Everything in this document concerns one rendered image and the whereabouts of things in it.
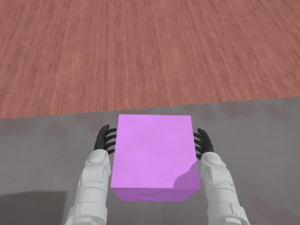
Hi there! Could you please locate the left robot hand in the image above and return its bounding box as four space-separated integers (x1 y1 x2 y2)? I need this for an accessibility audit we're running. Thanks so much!
94 125 117 155

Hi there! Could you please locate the robot left forearm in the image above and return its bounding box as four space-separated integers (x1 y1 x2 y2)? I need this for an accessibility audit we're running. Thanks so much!
65 149 112 225

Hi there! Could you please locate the carton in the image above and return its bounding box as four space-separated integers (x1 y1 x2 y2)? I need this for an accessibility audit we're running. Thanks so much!
111 114 201 202

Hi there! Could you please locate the robot right forearm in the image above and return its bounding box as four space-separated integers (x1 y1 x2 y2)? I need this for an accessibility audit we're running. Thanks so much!
200 152 250 225

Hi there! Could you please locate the right robot hand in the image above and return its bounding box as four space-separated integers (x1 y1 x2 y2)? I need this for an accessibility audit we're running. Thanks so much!
193 128 214 160

